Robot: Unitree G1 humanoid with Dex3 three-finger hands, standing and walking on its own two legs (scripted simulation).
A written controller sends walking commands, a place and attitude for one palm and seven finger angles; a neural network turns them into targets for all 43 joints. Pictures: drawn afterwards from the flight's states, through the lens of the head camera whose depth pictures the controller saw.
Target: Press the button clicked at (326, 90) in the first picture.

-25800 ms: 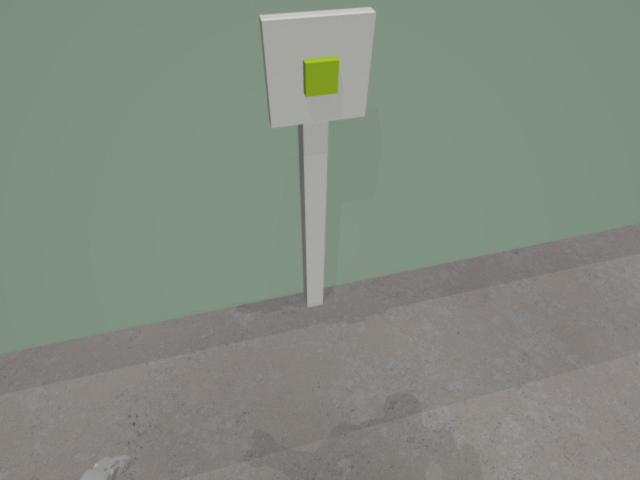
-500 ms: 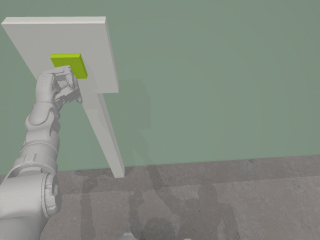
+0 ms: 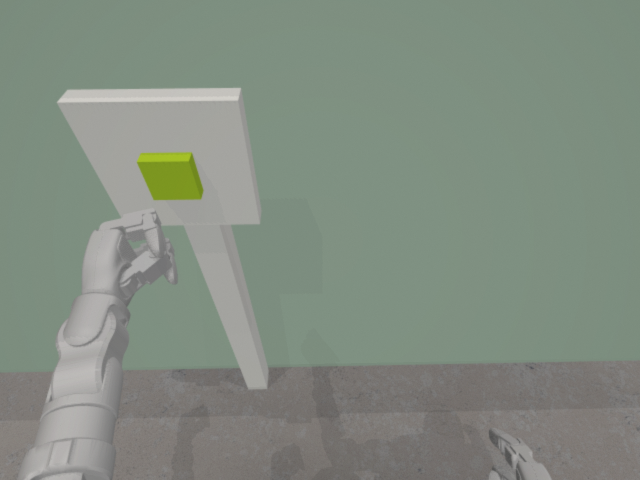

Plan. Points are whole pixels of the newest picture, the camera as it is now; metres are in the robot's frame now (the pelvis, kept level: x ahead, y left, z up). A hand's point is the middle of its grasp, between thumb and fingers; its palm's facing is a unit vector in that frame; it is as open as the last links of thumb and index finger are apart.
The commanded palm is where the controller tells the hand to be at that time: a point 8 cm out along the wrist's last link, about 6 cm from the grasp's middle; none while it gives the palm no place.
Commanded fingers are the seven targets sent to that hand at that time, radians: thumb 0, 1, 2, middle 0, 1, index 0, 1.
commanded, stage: pull the fist back off the button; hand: left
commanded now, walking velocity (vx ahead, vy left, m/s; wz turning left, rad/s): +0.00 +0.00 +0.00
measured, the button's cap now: (172, 175) +0.47 +0.23 +0.14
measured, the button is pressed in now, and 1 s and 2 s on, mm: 0 0 0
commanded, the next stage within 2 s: draw the hand back to the body in 0.20 s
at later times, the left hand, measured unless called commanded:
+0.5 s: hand (161, 271) +0.31 +0.20 +0.13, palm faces +0.07 -1.00 -0.02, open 3.1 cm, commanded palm +0.27 +0.25 +0.13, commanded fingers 0.00 0.90 0.90 -1.30 -1.50 -1.30 -1.50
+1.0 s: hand (105, 336) +0.23 +0.22 +0.15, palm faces +0.28 -0.93 -0.23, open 3.1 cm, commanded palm +0.18 +0.26 +0.16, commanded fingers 0.00 0.90 0.90 -1.30 -1.50 -1.30 -1.50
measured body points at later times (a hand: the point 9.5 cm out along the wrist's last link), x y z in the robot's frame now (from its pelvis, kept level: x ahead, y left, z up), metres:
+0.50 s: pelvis -0.01 -0.01 +0.00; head -0.01 -0.03 +0.45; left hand +0.30 +0.25 +0.13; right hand +0.14 -0.25 -0.09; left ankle +0.01 +0.10 -0.72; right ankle -0.03 -0.10 -0.72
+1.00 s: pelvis -0.02 -0.01 +0.02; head -0.04 -0.03 +0.47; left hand +0.20 +0.26 +0.16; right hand +0.18 -0.22 -0.06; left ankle +0.01 +0.10 -0.72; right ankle -0.03 -0.10 -0.72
